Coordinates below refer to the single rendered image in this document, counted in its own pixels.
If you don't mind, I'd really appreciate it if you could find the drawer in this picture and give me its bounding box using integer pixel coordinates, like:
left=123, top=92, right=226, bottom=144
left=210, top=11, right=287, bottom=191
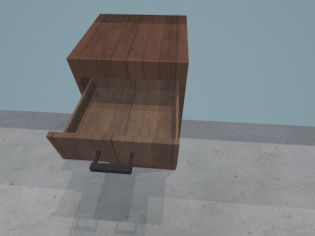
left=46, top=78, right=180, bottom=167

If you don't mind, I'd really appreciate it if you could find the cabinet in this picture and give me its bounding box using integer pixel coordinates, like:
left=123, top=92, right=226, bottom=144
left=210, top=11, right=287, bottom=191
left=66, top=14, right=189, bottom=170

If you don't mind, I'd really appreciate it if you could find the handle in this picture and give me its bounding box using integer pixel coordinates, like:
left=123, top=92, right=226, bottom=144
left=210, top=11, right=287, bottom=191
left=90, top=150, right=134, bottom=175

